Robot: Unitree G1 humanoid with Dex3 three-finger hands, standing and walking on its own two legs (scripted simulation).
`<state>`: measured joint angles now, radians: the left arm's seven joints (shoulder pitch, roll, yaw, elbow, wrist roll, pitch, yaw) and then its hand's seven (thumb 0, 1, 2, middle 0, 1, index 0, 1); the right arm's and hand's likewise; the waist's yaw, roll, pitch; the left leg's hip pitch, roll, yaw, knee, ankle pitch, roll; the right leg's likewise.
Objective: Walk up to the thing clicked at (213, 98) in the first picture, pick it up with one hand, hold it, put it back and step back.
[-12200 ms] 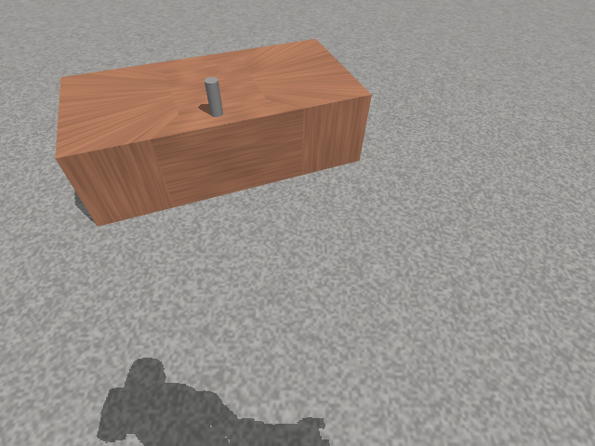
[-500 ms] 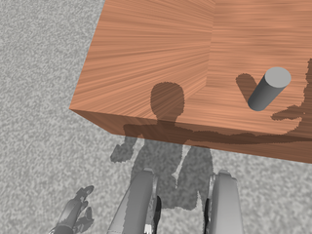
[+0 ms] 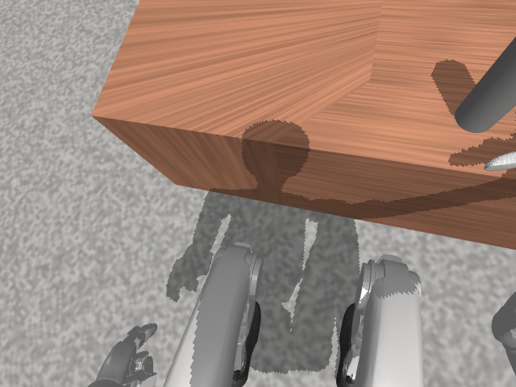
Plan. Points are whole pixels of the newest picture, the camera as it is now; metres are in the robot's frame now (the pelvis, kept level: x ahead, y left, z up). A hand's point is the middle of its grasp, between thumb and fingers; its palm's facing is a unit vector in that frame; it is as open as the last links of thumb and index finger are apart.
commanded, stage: close in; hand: right
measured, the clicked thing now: (504, 85) +0.52 -0.27 +0.03
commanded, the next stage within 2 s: rest palm in 0.26 s
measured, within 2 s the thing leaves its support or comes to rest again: leaves its support in 1.84 s
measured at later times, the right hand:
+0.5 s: hand (503, 105) +0.50 -0.27 +0.01, palm faces +0.24 +0.97 +0.00, open 17.1 cm
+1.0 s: hand (490, 100) +0.51 -0.26 +0.01, palm faces +0.22 +0.98 -0.01, open 16.2 cm
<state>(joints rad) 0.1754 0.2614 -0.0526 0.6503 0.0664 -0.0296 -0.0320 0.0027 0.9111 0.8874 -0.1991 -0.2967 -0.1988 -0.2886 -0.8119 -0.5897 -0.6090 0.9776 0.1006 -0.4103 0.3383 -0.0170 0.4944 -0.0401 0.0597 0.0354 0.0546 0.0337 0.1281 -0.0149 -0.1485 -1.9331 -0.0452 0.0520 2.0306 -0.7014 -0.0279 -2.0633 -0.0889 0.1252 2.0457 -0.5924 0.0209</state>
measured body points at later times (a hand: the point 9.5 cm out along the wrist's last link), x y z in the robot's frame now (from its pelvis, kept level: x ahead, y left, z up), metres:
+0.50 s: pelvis +0.02 +0.01 +0.01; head +0.23 -0.03 +0.40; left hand +0.14 +0.29 -0.11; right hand +0.49 -0.32 +0.02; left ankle +0.08 +0.13 -0.40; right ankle +0.10 -0.14 -0.40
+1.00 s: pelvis +0.01 +0.01 +0.00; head +0.22 -0.03 +0.39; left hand +0.12 +0.28 -0.13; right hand +0.50 -0.31 +0.01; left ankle +0.08 +0.13 -0.40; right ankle +0.10 -0.14 -0.40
